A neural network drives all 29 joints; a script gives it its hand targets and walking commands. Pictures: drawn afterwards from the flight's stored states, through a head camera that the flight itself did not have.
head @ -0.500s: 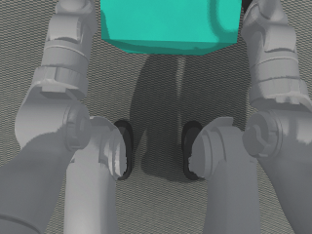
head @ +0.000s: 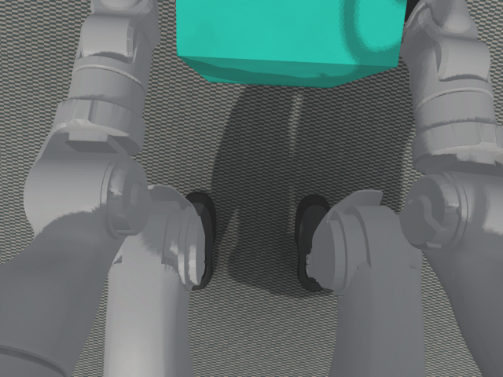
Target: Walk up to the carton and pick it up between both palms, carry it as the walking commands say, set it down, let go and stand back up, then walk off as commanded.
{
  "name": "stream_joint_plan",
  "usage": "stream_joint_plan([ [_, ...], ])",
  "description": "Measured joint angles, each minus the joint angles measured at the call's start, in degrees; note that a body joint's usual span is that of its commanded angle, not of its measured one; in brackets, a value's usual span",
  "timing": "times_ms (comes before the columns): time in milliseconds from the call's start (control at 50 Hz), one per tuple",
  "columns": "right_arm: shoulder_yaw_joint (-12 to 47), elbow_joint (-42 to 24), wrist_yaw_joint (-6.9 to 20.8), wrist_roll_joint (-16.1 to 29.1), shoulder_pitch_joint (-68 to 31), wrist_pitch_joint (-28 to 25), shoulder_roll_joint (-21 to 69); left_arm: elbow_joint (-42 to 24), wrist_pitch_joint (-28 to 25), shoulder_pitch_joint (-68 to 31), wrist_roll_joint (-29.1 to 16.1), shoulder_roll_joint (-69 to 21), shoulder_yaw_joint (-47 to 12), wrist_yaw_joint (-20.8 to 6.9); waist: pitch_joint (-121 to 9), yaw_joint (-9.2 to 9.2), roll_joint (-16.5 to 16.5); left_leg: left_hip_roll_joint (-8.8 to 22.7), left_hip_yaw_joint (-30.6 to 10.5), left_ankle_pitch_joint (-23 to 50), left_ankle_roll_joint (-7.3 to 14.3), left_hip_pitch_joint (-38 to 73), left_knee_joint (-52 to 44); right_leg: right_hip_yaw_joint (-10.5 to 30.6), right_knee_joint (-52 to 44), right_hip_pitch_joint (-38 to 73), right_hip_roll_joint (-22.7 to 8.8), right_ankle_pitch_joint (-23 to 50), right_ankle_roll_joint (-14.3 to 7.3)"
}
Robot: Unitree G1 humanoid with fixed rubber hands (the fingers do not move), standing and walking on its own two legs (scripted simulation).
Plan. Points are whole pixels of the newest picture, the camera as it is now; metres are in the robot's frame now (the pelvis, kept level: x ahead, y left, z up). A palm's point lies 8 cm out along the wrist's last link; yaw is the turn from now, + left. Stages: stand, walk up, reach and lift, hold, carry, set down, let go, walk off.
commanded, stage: set down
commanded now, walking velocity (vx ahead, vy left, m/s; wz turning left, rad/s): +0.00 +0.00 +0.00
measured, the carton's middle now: out of the picture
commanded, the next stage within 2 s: none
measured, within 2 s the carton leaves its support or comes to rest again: neither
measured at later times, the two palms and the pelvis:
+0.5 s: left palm out of the picture +0.56 +0.15 -0.15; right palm out of the picture +0.54 -0.17 -0.15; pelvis +0.00 +0.00 +0.00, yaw +0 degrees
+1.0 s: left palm out of the picture +0.55 +0.19 -0.15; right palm (446, 11) +0.53 -0.20 -0.15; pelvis +0.00 +0.00 +0.01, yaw +0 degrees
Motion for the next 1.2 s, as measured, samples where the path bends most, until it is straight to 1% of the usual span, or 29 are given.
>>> stream_joint_plan([
  [400, -1.26, 1.56, 1.24, -0.88, -1.5, -0.87, -0.14, 1.22, -0.96, -1.1, 0.77, 0.79, 1.12, -1.67, 2.3, -0.01, 0.13, -0.18, -0.37, -0.04, -0.17, 1.01, 0.93, -0.26, 0.71, 1.19, 0.11, -0.01, 0.12],
  [500, -1.09, 2.4, 1.1, -0.61, -1.91, -1.94, -0.28, 1.99, -2.05, -1.35, 0.44, 1.04, 0.94, -1.52, 3.11, -0.03, 0.31, -0.18, -0.32, -0.04, -0.16, 1.53, 1.01, -0.18, 0.77, 1.73, 0.16, -0.01, 0.28],
  [580, -0.22, 3.53, 0.48, -0.09, -2.33, -3.76, -0.51, 3.19, -3.92, -1.63, -0.2, 1.35, 0.45, -0.84, 4.27, -0.12, 0.52, -0.2, -0.21, -0.1, -0.17, 2.46, 0.92, -0.03, 0.73, 2.63, 0.18, -0.09, 0.4],
  [660, 2.56, 5.18, -0.78, 1.26, -2.76, -6.23, -0.91, 5.35, -6.37, -1.88, -1.76, 2.52, -1.67, 1.02, 5.83, -0.56, 0.5, -0.21, -0.11, -0.29, -0.25, 3.87, 0.47, 0.09, 0.37, 3.97, 0.18, -0.3, 0.46],
  [700, 4.81, 6.47, -1.75, 2.93, -2.62, -6.87, -0.94, 6.72, -7.33, -1.54, -3.69, 3.71, -3.35, 2.53, 6.22, -0.9, 0.42, -0.17, -0.15, -0.42, -0.3, 4.36, 0.05, 0.06, -0.07, 4.45, 0.21, -0.39, 0.43],
  [760, 7.7, 7.42, -3.45, 6.33, -1.77, -7.96, -1.4, 7.66, -8.51, -0.92, -7.74, 5.66, -6.3, 4.3, 6.4, -1.08, 0.59, -0.22, -0.26, -0.5, -0.36, 4.71, -0.56, -0.04, -0.71, 4.86, 0.14, -0.49, 0.33],
  [840, 10.83, 7.79, -4.61, 10.0, -0.9, -8.97, -3.3, 8.6, -9.32, -0.98, -12.57, 8.05, -9.74, 5.06, 5.79, -0.99, 1.13, -0.47, -0.27, -0.33, -0.35, 4.32, -0.9, -0.06, -0.98, 4.61, -0.1, -0.55, 0.25],
  [900, 12.18, 8.41, -4.6, 11.61, -0.91, -9.23, -4.78, 9.7, -9.47, -1.34, -14.65, 9.36, -11.11, 4.8, 4.81, -1.0, 1.38, -0.6, -0.25, -0.11, -0.32, 3.61, -0.82, -0.04, -0.85, 3.98, -0.22, -0.45, 0.26],
  [980, 12.82, 9.73, -3.98, 12.61, -1.4, -9.23, -6.21, 11.19, -9.45, -1.87, -15.52, 10.13, -11.78, 4.03, 3.72, -1.03, 1.41, -0.67, -0.34, 0.24, -0.29, 2.7, -0.69, -0.13, -0.78, 3.16, -0.26, -0.13, 0.28],
  [1080, 12.61, 10.73, -3.34, 13.1, -2.01, -9.15, -7.15, 11.68, -9.34, -2.36, -14.97, 10.24, -11.39, 3.47, 3.68, -0.86, 1.14, -0.6, -0.62, 0.65, -0.31, 2.2, -0.77, -0.4, -1.07, 2.73, -0.17, 0.4, 0.26],
  [1140, 12.59, 9.36, -3.42, 13.59, -1.64, -8.94, -7.37, 9.83, -9.03, -1.93, -14.81, 10.35, -11.17, 3.6, 4.07, -0.72, 1.0, -0.54, -0.71, 0.68, -0.32, 2.4, -0.92, -0.49, -1.3, 2.93, -0.13, 0.5, 0.2],
  [1200, 12.75, 5.74, -3.91, 14.05, -0.22, -8.25, -7.2, 6.13, -8.3, -0.58, -14.83, 10.42, -11.0, 4.04, 3.87, -0.68, 0.98, -0.54, -0.68, 0.43, -0.33, 3.14, -1.4, -0.47, -1.73, 3.64, -0.15, 0.25, 0.14],
])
